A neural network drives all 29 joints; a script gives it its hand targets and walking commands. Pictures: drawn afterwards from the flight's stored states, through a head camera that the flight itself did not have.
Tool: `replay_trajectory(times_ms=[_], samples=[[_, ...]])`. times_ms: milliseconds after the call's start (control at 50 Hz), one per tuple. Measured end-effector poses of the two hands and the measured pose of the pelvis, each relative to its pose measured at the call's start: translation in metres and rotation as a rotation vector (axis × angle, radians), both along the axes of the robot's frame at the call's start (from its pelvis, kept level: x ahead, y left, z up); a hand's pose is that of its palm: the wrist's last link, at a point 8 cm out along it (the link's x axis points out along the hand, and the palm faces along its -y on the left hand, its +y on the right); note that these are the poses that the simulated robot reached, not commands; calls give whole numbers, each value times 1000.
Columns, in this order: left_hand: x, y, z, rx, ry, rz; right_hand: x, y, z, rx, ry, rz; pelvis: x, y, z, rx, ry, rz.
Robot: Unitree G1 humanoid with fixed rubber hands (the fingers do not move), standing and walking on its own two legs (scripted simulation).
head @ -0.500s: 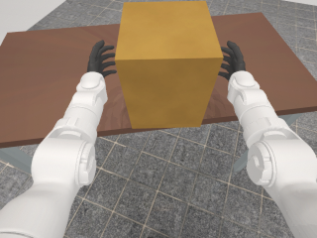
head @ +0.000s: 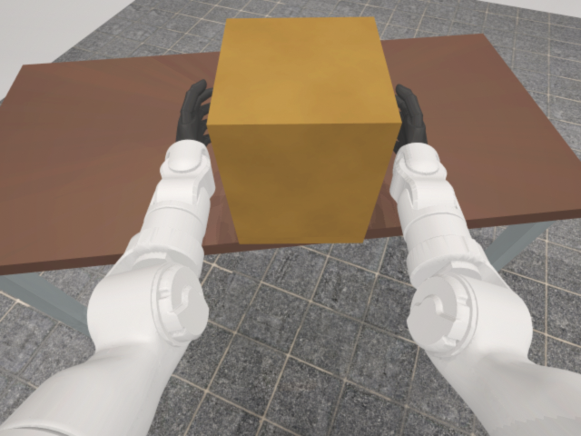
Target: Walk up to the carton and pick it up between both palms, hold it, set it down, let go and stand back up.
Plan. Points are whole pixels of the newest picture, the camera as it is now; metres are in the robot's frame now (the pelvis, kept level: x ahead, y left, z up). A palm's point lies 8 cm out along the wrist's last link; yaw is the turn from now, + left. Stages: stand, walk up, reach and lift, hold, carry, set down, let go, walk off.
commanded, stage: reach and lift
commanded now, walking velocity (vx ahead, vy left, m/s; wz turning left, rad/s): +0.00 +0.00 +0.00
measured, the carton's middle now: (300, 140) +0.51 -0.01 +0.09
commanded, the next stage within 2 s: none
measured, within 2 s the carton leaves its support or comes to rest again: neither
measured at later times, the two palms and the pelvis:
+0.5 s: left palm (194, 145) +0.48 +0.14 +0.12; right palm (407, 152) +0.46 -0.15 +0.11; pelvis +0.04 -0.01 +0.01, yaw +3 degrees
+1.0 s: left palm (194, 145) +0.48 +0.14 +0.12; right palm (407, 153) +0.46 -0.15 +0.11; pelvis +0.04 +0.01 +0.01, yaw +3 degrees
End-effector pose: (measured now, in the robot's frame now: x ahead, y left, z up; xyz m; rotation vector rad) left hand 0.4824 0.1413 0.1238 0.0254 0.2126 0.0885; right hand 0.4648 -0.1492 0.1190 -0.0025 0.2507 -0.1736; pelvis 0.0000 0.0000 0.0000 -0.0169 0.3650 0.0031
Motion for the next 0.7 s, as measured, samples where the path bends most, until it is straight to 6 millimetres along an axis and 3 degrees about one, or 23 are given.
replay_trajectory(times_ms=[360, 700], samples=[[-3, -1, -4, 4, -9, 8, -3, 1, -7, -25, -64, 0, 31, -11, 9, 17, -149, 46], [-3, -1, -5, 10, -19, 4, -4, 1, -9, -26, -88, -5, 36, -2, 10, 15, -181, 51]])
